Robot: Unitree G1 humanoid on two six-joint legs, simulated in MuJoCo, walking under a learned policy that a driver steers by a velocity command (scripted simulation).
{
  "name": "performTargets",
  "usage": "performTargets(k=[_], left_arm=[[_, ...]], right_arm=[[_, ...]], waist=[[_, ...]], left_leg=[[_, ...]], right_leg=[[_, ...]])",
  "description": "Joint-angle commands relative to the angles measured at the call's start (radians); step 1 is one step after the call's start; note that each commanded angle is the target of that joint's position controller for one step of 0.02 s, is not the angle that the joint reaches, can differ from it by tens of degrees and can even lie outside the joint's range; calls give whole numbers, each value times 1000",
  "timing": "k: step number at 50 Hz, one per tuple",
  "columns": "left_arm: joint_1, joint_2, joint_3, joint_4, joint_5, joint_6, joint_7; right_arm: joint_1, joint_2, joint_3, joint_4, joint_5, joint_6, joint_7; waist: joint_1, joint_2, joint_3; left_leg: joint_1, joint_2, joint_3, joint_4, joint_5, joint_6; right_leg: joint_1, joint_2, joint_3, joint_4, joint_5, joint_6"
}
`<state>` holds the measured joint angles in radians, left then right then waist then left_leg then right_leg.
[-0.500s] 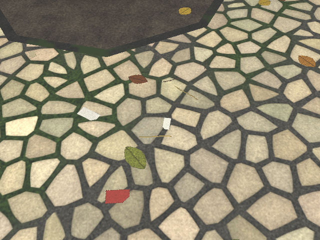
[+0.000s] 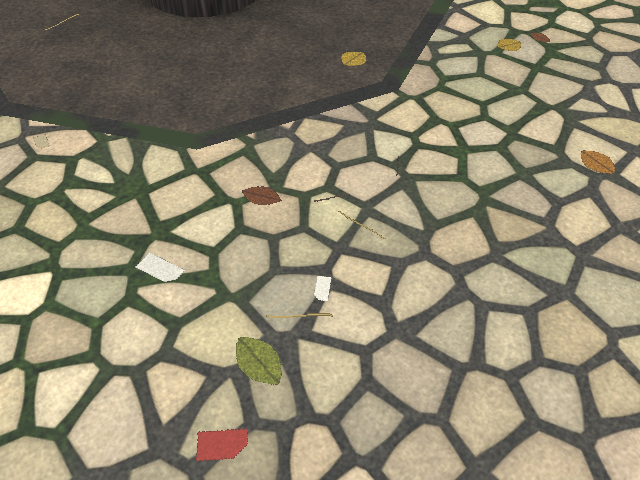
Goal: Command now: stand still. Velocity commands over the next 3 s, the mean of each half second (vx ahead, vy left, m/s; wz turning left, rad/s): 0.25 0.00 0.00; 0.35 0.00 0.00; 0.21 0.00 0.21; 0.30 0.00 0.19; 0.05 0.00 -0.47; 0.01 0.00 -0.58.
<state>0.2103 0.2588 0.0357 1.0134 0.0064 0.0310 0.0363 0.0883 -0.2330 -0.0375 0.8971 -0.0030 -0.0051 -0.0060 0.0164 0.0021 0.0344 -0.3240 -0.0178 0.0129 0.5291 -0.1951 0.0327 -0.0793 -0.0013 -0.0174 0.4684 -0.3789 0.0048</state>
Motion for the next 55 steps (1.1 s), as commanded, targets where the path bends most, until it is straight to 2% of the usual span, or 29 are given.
performTargets(k=[1,4,6,8,10,11,12,14,16,17,18,19,20,21,23,24,31,36,38,40,42,43,44,45,46,47,48,51,55], left_arm=[[55,91,16,1,1,-7,5],[82,77,12,27,1,-13,5],[79,94,17,27,-8,-17,8],[101,100,18,19,-12,-34,11],[179,128,26,37,-18,-60,10],[191,166,38,44,-23,-73,9],[156,184,45,40,-24,-86,8],[139,148,41,32,-30,-101,0],[90,144,40,14,-33,-99,-13],[62,143,39,-1,-28,-102,-16],[45,93,26,-35,-28,-108,-15],[56,50,12,-58,-20,-123,-12],[40,92,27,-62,-44,-134,-19],[31,97,31,-61,-59,-140,-28],[12,97,44,-57,-48,-139,-27],[27,83,47,-55,-42,-132,-29],[-177,33,38,-135,-22,-113,-35],[-310,34,24,-182,-31,-119,-58],[-328,43,24,-198,-27,-127,-69],[-252,86,41,-185,-22,-133,-74],[-7,155,76,-106,-10,-135,-67],[129,226,87,-75,13,-132,-57],[145,263,84,-65,14,-124,-62],[132,187,68,-72,-4,-117,-68],[16,150,54,-91,-14,-117,-65],[-79,111,39,-109,-10,-117,-62],[-131,77,26,-114,-2,-118,-61],[-165,58,15,-87,29,-123,-64],[-157,105,21,-73,23,-110,-41]], right_arm=[[-38,-122,-29,-33,1,-5,-10],[-27,-114,-29,-2,2,2,-17],[-17,-135,-39,12,11,10,-22],[-41,-135,-41,8,12,-1,-22],[-87,-102,-37,-6,19,-30,-10],[-117,-83,-33,-18,26,-46,0],[-117,-84,-34,-21,28,-60,8],[-83,-93,-37,-13,32,-79,21],[49,-95,-49,39,38,-83,27],[172,-139,-72,82,35,-80,25],[301,-228,-99,111,29,-82,22],[402,-251,-94,130,27,-86,31],[323,-174,-62,120,18,-97,31],[244,-134,-47,94,15,-104,33],[181,-91,-26,74,8,-106,37],[185,-98,-23,79,3,-103,34],[275,-156,-25,103,-1,-85,-4],[344,-153,-31,130,15,-78,-9],[337,-152,-33,137,14,-67,-12],[313,-174,-41,133,9,-55,-15],[286,-163,-36,119,9,-44,-15],[319,-128,-21,94,-14,-45,-15],[502,13,19,125,-6,-55,-5],[461,-88,-6,150,18,-66,-3],[348,-125,-18,114,42,-68,-5],[287,-126,-19,102,37,-63,-17],[257,-131,-29,100,22,-50,-29],[304,-66,-25,107,7,-11,-41],[223,-77,-22,85,-2,13,-52]], waist=[[2,10,-66],[2,13,-66],[-6,-5,-8],[10,-6,61],[42,-69,101],[45,-148,133],[29,-183,166],[1,-147,155],[-69,-122,101],[-120,-85,31],[-154,125,-33],[-169,285,-128],[-116,158,-62],[-82,100,0],[-47,30,44],[-32,77,37],[-64,53,78],[-92,55,108],[-75,57,109],[-22,94,34],[98,89,-123],[110,-43,-269],[22,-293,-457],[63,-156,-470],[40,-132,-291],[10,-51,-203],[-13,-35,-142],[-77,-90,-118],[-60,-104,-137]], left_leg=[[163,94,-112,-69,250,66],[169,77,-102,-88,70,57],[111,47,-84,-91,-292,54],[13,36,-84,-85,-433,52],[-100,-2,-27,19,-340,26],[-173,-21,38,125,-209,11],[-217,15,26,188,-154,19],[-218,40,24,149,-182,41],[65,-6,69,-11,-127,57],[268,-7,26,-27,-62,72],[453,157,-294,-162,-146,164],[591,359,-686,-328,-177,278],[523,395,-681,-329,-211,270],[440,359,-555,-335,-172,236],[351,272,-354,-374,-74,169],[312,254,-293,-387,-17,161],[264,221,-142,-447,151,169],[291,238,-83,-445,173,160],[335,246,-60,-381,328,139],[380,249,-51,-261,589,105],[331,169,-8,39,732,42],[120,99,18,326,363,-3],[-166,-78,-28,703,-484,-60],[-173,-52,-176,805,-487,-55],[-247,-1,-129,808,-430,-47],[-229,53,-92,751,-351,-49],[-183,85,-84,693,-300,-53],[12,112,-74,511,-235,-53],[81,107,-52,239,-137,-61]], right_leg=[[-111,-37,32,-73,181,-15],[-124,-32,22,-92,61,-20],[-183,-34,31,-93,-154,-56],[-212,-65,79,-117,-288,-96],[-140,-155,210,-207,-347,-155],[-90,-252,328,-284,-351,-198],[-73,-324,393,-297,-266,-226],[-16,-326,348,-247,-46,-211],[-116,-236,212,-151,132,-153],[-203,-170,135,-9,319,-119],[-392,-33,-11,324,349,-41],[-565,49,33,628,-131,-9],[-650,-6,127,772,-155,-37],[-659,-55,130,794,-70,-66],[-636,-122,100,703,91,-87],[-591,-136,89,664,131,-79],[-623,-121,30,298,341,7],[-564,-86,8,123,436,-7],[-529,-68,11,67,419,-31],[-396,-27,-1,49,387,-60],[-72,9,-27,2,513,-105],[229,-185,168,77,847,-163],[512,-449,554,33,985,-377],[405,-398,573,-47,829,-356],[250,-354,414,-81,741,-308],[99,-307,324,-122,682,-267],[-38,-278,261,-159,661,-250],[-247,-217,151,-220,638,-240],[-270,-204,132,-254,418,-242]])
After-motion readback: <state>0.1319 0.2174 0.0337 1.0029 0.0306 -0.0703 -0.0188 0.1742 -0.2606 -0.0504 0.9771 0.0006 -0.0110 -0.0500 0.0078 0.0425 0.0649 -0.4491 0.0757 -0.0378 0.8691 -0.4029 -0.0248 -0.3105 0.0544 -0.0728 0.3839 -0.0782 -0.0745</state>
